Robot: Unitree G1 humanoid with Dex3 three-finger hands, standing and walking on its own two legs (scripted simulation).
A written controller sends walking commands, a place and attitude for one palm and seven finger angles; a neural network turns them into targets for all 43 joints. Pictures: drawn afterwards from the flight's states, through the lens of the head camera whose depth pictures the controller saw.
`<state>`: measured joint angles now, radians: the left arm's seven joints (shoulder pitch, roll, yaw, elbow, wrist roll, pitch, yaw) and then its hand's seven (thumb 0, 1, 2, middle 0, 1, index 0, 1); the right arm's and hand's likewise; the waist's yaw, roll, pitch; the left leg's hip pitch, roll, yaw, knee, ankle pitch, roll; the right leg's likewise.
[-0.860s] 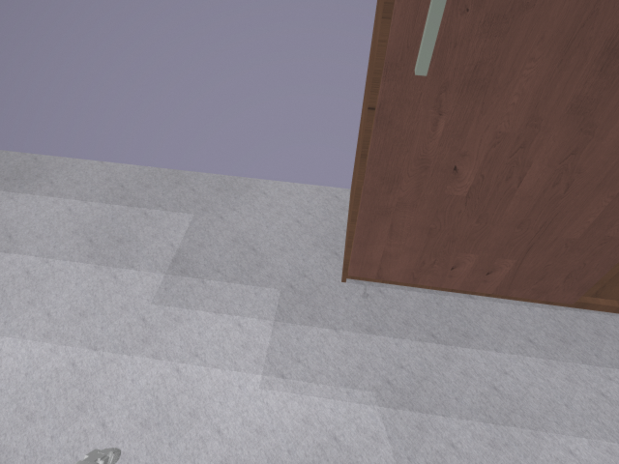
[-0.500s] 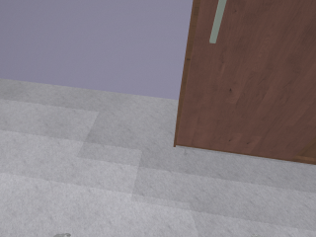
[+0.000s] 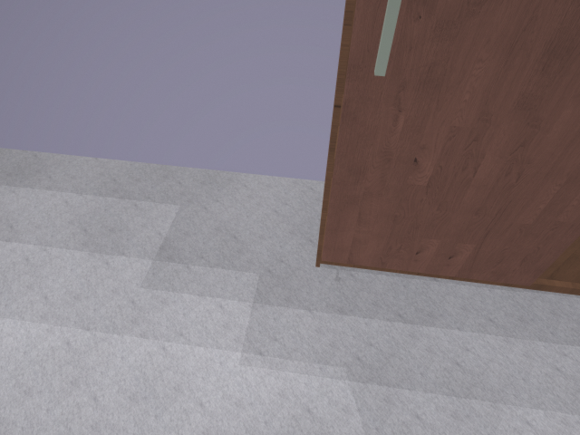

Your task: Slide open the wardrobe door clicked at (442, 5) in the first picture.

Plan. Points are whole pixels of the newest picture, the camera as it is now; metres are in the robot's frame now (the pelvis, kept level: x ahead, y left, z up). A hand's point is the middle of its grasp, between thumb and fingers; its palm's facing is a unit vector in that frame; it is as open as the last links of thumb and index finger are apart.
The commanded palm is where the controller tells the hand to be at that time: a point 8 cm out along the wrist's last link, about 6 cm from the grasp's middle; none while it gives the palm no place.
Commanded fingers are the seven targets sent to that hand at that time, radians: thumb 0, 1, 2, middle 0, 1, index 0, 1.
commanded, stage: look at it before walking up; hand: left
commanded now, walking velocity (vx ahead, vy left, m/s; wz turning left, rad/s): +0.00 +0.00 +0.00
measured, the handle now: (386, 31) +0.87 -0.16 +0.19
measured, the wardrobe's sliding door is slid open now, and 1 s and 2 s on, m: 0.00 0.00 0.00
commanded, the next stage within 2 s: walk to a spot facing it in 0.58 s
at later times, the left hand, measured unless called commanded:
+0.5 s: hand out of the picture +0.07 +0.24 -0.16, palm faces -0.02 -0.94 -0.33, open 7.4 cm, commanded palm none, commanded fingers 0.00 0.90 0.90 -0.20 -0.30 -0.20 -0.30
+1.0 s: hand out of the picture +0.06 +0.21 -0.18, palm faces -0.12 -0.95 -0.28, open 7.4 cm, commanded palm none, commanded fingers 0.00 0.90 0.90 -0.20 -0.30 -0.20 -0.30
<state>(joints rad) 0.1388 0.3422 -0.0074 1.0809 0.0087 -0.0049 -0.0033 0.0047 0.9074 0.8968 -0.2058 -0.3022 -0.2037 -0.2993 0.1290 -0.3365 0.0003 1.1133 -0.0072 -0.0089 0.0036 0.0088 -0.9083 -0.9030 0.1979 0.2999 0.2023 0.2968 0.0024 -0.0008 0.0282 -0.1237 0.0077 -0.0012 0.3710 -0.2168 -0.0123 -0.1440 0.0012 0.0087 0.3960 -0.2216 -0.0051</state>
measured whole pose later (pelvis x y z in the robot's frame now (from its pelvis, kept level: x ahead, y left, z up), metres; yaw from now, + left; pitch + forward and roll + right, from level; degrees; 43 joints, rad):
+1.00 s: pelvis -0.01 -0.01 -0.02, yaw -8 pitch -1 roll +2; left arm 0.21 0.27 0.03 0.98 0.02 0.06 -0.01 0.00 0.91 0.90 -0.20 -0.30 -0.20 -0.30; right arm 0.14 -0.24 -0.03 0.99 -0.01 0.02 -0.01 0.01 -0.91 -0.90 0.20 0.30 0.20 0.30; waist 0.03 -0.03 0.08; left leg -0.22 0.05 0.13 0.55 -0.31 -0.03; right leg -0.34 0.03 0.06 0.69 -0.33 -0.01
